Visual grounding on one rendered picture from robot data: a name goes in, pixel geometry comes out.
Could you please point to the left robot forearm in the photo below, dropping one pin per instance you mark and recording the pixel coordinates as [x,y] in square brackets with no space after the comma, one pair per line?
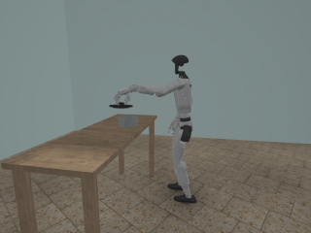
[146,89]

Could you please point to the robot left upper arm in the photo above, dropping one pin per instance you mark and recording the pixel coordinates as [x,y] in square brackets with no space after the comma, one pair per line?
[177,84]

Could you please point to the robot torso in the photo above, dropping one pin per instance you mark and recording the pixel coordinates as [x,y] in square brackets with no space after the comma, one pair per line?
[183,105]

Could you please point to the lid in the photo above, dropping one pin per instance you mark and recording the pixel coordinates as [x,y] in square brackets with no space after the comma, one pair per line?
[121,106]

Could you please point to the robot left hand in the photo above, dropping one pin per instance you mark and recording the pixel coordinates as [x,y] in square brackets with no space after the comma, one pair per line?
[120,93]

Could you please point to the pot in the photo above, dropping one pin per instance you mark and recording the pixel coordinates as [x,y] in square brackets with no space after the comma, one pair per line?
[128,121]

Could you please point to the right robot forearm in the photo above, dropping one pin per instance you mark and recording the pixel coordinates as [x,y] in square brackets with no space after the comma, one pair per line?
[177,117]

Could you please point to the robot right thigh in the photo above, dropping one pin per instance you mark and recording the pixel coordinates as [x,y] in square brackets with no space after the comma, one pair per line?
[176,131]

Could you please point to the robot right hand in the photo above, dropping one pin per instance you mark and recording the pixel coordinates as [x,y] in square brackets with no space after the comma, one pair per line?
[174,124]

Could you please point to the table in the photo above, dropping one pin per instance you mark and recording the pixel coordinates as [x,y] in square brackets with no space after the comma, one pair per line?
[81,154]

